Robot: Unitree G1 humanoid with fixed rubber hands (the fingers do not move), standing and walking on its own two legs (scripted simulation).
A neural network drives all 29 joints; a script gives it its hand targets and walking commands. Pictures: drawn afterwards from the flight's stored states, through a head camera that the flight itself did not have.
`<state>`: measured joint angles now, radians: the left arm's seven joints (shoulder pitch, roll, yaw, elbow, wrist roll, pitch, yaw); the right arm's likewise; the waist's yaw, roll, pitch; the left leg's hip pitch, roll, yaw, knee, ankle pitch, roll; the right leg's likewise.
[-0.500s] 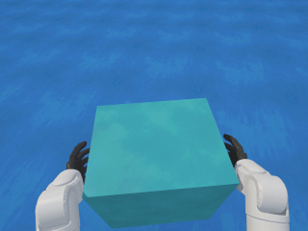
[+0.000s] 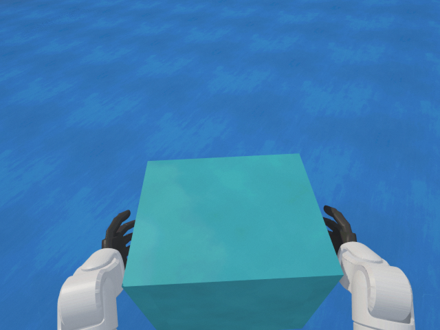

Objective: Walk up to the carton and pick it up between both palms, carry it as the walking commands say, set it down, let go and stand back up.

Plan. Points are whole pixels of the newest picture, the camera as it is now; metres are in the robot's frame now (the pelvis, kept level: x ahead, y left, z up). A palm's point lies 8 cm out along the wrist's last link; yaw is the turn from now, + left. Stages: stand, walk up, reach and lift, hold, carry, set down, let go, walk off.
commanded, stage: carry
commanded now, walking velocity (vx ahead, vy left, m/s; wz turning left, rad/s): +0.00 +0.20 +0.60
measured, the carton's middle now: (227, 248) +0.28 -0.01 +0.00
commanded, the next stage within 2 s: none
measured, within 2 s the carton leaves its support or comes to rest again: neither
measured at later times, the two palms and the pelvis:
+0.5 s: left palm out of the picture +0.14 +0.44 +0.04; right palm (176, 259) +0.25 +0.08 +0.03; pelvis -0.03 +0.18 -0.02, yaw +17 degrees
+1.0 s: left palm out of the picture +0.03 +0.57 +0.07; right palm (71, 286) +0.20 +0.24 +0.06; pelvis -0.09 +0.29 -0.01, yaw +27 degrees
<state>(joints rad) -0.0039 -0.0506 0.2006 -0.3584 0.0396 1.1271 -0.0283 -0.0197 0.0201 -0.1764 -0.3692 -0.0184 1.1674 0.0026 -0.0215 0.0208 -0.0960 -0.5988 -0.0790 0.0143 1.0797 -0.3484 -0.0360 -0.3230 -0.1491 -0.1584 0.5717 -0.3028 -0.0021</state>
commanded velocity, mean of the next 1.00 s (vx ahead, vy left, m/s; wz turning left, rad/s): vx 0.00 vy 0.11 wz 0.32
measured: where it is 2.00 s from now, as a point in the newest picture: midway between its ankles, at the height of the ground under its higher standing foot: outside the picture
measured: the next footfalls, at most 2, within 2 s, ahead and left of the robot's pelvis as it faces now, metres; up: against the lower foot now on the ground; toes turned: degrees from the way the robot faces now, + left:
left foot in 0.24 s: +0.04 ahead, +0.28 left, +0.00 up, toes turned +14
right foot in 0.60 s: -0.01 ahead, +0.19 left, +0.00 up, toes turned +19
